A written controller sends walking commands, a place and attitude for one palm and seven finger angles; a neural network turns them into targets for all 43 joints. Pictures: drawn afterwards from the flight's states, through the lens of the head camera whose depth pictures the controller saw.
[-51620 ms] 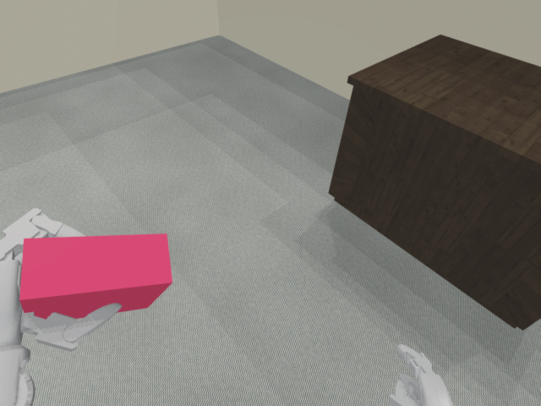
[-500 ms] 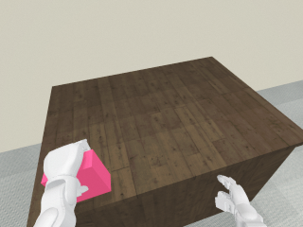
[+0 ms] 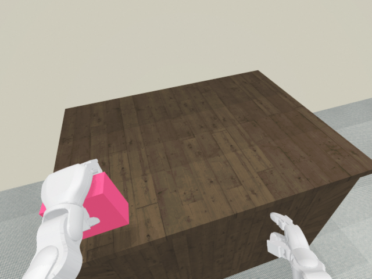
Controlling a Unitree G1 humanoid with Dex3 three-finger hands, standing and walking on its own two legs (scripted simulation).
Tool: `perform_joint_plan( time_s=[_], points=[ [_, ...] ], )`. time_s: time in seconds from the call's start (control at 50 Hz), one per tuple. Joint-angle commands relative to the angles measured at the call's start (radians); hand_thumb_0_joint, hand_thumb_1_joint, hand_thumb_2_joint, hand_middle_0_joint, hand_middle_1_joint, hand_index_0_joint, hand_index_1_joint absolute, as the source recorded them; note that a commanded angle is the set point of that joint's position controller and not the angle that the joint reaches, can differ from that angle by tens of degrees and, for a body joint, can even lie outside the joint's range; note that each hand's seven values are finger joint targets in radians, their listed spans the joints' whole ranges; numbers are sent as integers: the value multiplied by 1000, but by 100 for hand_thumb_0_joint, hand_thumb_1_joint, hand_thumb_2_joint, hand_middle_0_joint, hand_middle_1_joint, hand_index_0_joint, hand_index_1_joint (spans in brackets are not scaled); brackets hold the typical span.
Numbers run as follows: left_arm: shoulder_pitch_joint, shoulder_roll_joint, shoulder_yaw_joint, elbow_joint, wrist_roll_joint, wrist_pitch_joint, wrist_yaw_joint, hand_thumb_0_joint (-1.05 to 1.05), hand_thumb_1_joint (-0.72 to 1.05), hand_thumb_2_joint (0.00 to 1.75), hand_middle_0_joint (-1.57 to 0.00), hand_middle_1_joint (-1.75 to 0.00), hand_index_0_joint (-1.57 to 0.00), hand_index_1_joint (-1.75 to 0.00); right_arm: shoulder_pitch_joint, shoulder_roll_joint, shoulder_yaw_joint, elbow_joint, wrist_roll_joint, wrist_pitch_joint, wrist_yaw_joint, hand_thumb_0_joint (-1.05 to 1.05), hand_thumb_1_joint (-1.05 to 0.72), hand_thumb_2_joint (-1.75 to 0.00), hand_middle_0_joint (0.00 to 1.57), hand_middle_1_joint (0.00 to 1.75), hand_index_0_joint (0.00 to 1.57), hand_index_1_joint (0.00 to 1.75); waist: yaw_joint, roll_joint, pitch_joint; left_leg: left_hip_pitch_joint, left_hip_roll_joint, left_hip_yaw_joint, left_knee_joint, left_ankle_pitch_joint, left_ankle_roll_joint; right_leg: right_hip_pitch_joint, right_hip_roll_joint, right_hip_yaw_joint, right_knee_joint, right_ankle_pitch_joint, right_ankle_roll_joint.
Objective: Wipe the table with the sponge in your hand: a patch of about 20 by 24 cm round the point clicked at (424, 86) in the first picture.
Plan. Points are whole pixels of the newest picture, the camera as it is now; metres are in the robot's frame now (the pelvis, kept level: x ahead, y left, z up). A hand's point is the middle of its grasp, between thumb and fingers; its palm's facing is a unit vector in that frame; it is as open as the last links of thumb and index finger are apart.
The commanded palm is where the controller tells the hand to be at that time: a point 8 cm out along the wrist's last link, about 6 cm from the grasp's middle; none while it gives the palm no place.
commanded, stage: lift the sponge slowly off the table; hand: left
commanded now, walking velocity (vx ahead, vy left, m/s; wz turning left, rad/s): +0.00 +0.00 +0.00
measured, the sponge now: (94, 213) +0.23 +0.26 +0.03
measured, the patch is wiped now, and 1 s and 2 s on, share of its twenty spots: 1.00 1.00 1.00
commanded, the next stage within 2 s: bring the sponge back beside the body in 0.72 s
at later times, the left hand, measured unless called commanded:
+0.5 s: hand (78, 185) +0.23 +0.26 +0.12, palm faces +0.17 -0.19 -0.97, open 10.0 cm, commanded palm +0.19 +0.26 +0.19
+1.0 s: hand (76, 185) +0.23 +0.27 +0.12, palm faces +0.15 -0.20 -0.97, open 10.0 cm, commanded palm +0.19 +0.27 +0.20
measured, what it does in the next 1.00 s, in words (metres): stands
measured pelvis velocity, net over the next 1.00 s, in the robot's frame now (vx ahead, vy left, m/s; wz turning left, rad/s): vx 0.00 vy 0.00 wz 0.01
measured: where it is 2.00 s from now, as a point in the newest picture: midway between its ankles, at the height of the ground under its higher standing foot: outside the picture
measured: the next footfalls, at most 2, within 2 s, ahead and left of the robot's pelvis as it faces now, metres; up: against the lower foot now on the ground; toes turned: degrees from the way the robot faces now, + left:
none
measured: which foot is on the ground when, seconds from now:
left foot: down 0.00-1.00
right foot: down 0.00-1.00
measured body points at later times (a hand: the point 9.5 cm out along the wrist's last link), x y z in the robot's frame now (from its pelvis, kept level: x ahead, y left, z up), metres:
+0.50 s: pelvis -0.01 +0.00 +0.00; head -0.04 -0.04 +0.45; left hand +0.22 +0.27 +0.18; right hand +0.26 -0.19 -0.06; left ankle -0.02 +0.09 -0.74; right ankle +0.03 -0.08 -0.75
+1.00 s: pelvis +0.00 +0.00 +0.00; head -0.03 -0.04 +0.45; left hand +0.22 +0.27 +0.18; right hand +0.26 -0.19 -0.06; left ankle -0.02 +0.09 -0.74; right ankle +0.03 -0.08 -0.75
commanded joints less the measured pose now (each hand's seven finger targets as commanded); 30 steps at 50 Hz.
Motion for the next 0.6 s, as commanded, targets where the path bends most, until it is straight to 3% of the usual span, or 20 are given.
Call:
perform_joint_plan(
  time_s=[0.0, 0.06, 0.08, 0.1, 0.16, 0.18, 0.2, 0.22, 0.24, 0.26, 0.28, 0.3, 0.32, 0.36, 0.38, 0.42, 0.46, 0.5, 0.56, 0.58],
  points=[
    [-241, 187, 137, -220, 36, 6, 37, 0, 10, 130, -120, -160, -120, -160, -274, -92, -28, -194, 2, -59, -2, 0, -90, -90, 20, 30, 20, 30, 5, -47, -159, -69, 11, -108, -45, 208, 10, 112, -46, 158, -42, 81, -33],
    [-251, 202, 144, -292, 24, 10, 26, 0, 10, 130, -120, -160, -120, -160, -288, -97, -28, -210, 4, -59, 0, 0, -90, -90, 20, 30, 20, 30, 8, -21, -172, -59, 16, -115, -54, 201, 11, 119, -39, 170, -39, 72, -35],
    [-264, 186, 132, -291, 29, 11, 25, 0, 10, 130, -120, -160, -120, -160, -281, -92, -29, -209, 3, -60, 1, 0, -90, -90, 20, 30, 20, 30, 8, -32, -193, -62, 15, -111, -47, 212, 14, 131, -41, 150, -28, 85, -33],
    [-261, 174, 116, -265, 30, 14, 22, 0, 10, 130, -120, -160, -120, -160, -279, -90, -25, -203, 3, -61, 0, 0, -90, -90, 20, 30, 20, 30, 3, -47, -167, -62, 15, -111, -49, 218, 11, 114, -42, 149, -36, 91, -33],
    [-237, 237, 179, -330, 19, 11, 19, 0, 10, 130, -120, -160, -120, -160, -288, -98, -28, -213, 1, -55, 1, 0, -90, -90, 20, 30, 20, 30, 13, -44, -189, -58, 17, -118, -51, 211, 13, 135, -39, 179, -32, 89, -35],
    [-258, 199, 143, -331, 23, 13, 17, 0, 10, 130, -120, -160, -120, -160, -283, -89, -25, -217, 1, -56, 2, 0, -90, -90, 20, 30, 20, 30, 11, -32, -200, -65, 15, -110, -48, 218, 15, 146, -45, 153, -24, 98, -31],
    [-248, 199, 146, -281, 20, 19, 16, 0, 10, 130, -120, -160, -120, -160, -278, -90, -22, -206, 3, -54, 1, 0, -90, -90, 20, 30, 20, 30, 4, -64, -153, -70, 19, -116, -51, 211, 9, 111, -42, 154, -36, 77, -32],
    [-252, 193, 138, -274, 15, 24, 13, 0, 10, 130, -120, -160, -120, -160, -278, -94, -22, -203, 4, -48, -1, 0, -90, -90, 20, 30, 20, 30, 1, -53, -132, -71, 20, -112, -54, 196, 9, 95, -44, 151, -46, 59, -29],
    [-274, 207, 146, -282, 15, 24, 11, 0, 10, 130, -120, -160, -120, -160, -279, -95, -23, -203, 4, -45, -4, 0, -90, -90, 20, 30, 20, 30, 3, -53, -148, -68, 18, -109, -54, 190, 11, 101, -46, 155, -47, 55, -28],
    [-292, 261, 194, -313, 11, 23, 14, 0, 10, 130, -120, -160, -120, -160, -287, -98, -21, -214, 5, -50, -6, 0, -90, -90, 20, 30, 20, 30, 7, -46, -157, -71, 20, -117, -59, 168, 12, 108, -39, 182, -49, 21, -34],
    [-308, 233, 171, -301, 15, 27, 12, 0, 10, 130, -120, -160, -120, -160, -286, -91, -18, -217, 6, -51, -8, 0, -90, -90, 20, 30, 20, 30, 7, -49, -167, -77, 15, -110, -51, 173, 16, 115, -45, 161, -43, 25, -30],
    [-322, 226, 160, -257, 17, 33, 10, 0, 10, 130, -120, -160, -120, -160, -283, -92, -15, -203, 8, -50, -10, 0, -90, -90, 20, 30, 20, 30, -4, -44, -128, -80, 18, -111, -58, 164, 9, 84, -44, 160, -55, 6, -31],
    [-322, 207, 142, -251, 11, 36, 4, 0, 10, 130, -120, -160, -120, -160, -279, -94, -15, -203, 8, -47, -11, 0, -90, -90, 20, 30, 20, 30, -3, -41, -130, -79, 18, -110, -62, 159, 9, 85, -45, 153, -58, 2, -30],
    [-351, 255, 175, -317, 9, 31, 2, 0, 10, 130, -120, -160, -120, -160, -296, -98, -17, -220, 11, -56, -12, 0, -90, -90, 20, 30, 20, 30, 4, -3, -168, -69, 20, -117, -68, 147, 12, 106, -39, 174, -47, -10, -36],
    [-355, 216, 145, -300, 8, 34, -1, 0, 10, 130, -120, -160, -120, -160, -290, -87, -15, -224, 12, -61, -12, 0, -90, -90, 20, 30, 20, 30, 6, -9, -178, -80, 14, -112, -60, 153, 15, 117, -45, 153, -42, -3, -32],
    [-363, 215, 139, -248, 8, 41, -9, 0, 10, 130, -120, -160, -120, -160, -279, -95, -13, -205, 10, -57, -15, 0, -90, -90, 20, 30, 20, 30, -5, -30, -145, -81, 18, -113, -64, 159, 8, 94, -45, 145, -53, 7, -32],
    [-383, 247, 162, -327, 4, 34, -15, 0, 10, 130, -120, -160, -120, -160, -293, -97, -14, -224, 11, -64, -15, 0, -90, -90, 20, 30, 20, 30, 2, -4, -189, -68, 20, -118, -69, 160, 12, 122, -40, 166, -42, 18, -36],
    [-359, 211, 140, -268, 0, 42, -20, 0, 10, 130, -120, -160, -120, -160, -278, -90, -11, -216, 11, -63, -12, 0, -90, -90, 20, 30, 20, 30, -1, -45, -163, -83, 19, -115, -64, 180, 10, 112, -44, 144, -41, 35, -33],
    [-378, 295, 210, -320, -2, 44, -21, 0, 10, 130, -120, -160, -120, -160, -288, -101, -12, -226, 9, -55, -12, 0, -90, -90, 20, 30, 20, 30, 9, -32, -193, -84, 19, -117, -65, 179, 10, 137, -43, 173, -34, 44, -36],
    [-375, 255, 183, -314, -4, 48, -22, 0, 10, 130, -120, -160, -120, -160, -285, -90, -11, -233, 9, -57, -9, 0, -90, -90, 20, 30, 20, 30, 13, -35, -207, -91, 14, -108, -54, 193, 13, 149, -50, 154, -24, 64, -32]
  ],
)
